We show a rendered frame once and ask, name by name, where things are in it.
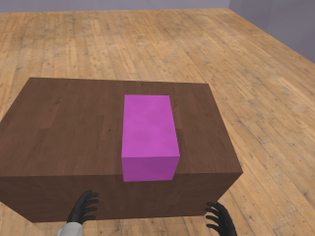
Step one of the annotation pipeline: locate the carton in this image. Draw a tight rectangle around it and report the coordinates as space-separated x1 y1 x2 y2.
121 94 180 182

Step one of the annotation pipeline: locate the robot left forearm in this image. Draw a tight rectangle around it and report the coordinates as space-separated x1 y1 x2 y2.
56 222 83 236

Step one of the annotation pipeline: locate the right robot hand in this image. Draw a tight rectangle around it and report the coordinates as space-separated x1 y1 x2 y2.
205 202 237 236

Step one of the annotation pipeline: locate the left robot hand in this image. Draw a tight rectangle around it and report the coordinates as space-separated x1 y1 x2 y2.
66 190 99 225

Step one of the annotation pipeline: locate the pedestal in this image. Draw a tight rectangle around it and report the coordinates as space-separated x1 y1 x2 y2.
0 77 243 223

